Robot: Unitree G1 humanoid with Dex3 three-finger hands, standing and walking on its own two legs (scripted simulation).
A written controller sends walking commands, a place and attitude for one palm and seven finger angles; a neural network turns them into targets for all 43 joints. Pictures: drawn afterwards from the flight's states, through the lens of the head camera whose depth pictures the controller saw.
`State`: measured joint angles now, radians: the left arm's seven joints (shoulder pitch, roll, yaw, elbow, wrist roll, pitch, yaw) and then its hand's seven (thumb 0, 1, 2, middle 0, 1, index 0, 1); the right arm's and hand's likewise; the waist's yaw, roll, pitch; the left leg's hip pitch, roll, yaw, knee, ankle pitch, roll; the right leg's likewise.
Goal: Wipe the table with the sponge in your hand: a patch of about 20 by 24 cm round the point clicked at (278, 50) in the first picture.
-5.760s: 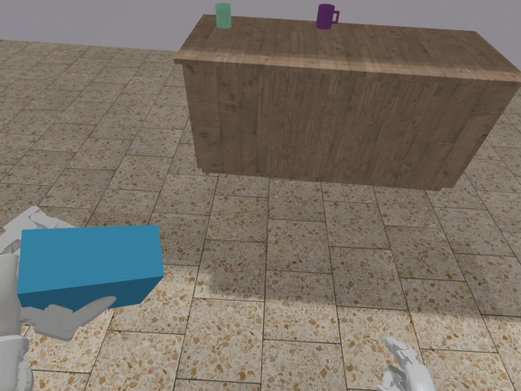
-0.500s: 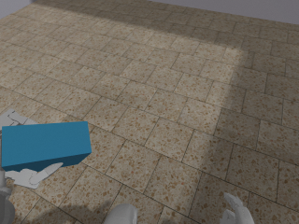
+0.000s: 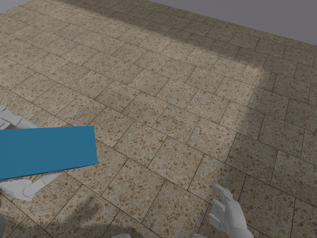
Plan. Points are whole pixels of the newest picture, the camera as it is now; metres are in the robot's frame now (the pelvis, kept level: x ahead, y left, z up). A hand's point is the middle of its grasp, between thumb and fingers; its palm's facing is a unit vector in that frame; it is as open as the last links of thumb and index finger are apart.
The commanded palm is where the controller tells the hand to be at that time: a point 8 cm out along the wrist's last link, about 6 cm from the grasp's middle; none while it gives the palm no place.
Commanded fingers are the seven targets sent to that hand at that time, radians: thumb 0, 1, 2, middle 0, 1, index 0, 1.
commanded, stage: turn to face it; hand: left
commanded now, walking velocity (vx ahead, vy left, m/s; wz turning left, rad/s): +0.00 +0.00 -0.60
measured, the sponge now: (60, 152) +0.22 +0.20 +0.17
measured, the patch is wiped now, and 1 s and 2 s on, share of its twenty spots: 0.00 0.00 0.00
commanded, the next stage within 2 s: none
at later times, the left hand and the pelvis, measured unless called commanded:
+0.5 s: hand (89, 142) +0.24 +0.15 +0.19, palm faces +0.19 -0.88 -0.43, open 9.9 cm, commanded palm +0.20 +0.20 +0.19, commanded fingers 0.00 0.10 1.30 -1.20 -1.60 -1.20 -1.60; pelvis -0.03 -0.03 +0.01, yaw -15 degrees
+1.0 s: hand (174, 180) +0.19 +0.00 +0.18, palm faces -0.20 -0.82 -0.54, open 9.9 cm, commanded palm +0.17 +0.09 +0.19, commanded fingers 0.00 0.10 1.30 -1.20 -1.60 -1.20 -1.60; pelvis -0.12 -0.05 +0.00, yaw -35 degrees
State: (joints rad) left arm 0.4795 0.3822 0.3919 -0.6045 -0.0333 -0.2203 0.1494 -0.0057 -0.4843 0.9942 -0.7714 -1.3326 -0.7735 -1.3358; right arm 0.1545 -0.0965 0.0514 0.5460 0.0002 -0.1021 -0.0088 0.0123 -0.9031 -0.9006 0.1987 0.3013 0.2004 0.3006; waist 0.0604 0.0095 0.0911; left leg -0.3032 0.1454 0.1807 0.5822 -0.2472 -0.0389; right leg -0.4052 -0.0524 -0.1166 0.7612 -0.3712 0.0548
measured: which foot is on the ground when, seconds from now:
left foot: down 0.00-0.06, up 0.08-0.50, down 0.52-0.84, up 0.86-1.00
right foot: up 0.00-0.02, down 0.04-0.54, up 0.56-0.80, down 0.82-1.00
